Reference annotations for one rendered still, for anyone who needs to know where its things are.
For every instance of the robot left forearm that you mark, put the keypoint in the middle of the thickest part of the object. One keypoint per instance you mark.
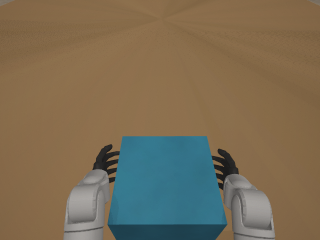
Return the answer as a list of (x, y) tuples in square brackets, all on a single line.
[(85, 207)]

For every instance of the carton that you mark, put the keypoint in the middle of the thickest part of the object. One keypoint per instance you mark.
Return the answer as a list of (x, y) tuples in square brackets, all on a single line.
[(166, 188)]

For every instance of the left robot hand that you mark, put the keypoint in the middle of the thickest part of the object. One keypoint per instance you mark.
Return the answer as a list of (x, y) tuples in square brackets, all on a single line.
[(102, 163)]

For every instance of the right robot hand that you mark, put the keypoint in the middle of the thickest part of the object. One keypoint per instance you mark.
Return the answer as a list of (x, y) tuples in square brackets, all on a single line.
[(228, 169)]

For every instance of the robot right forearm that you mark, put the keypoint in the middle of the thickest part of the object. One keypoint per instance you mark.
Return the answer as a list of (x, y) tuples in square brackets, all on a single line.
[(251, 211)]

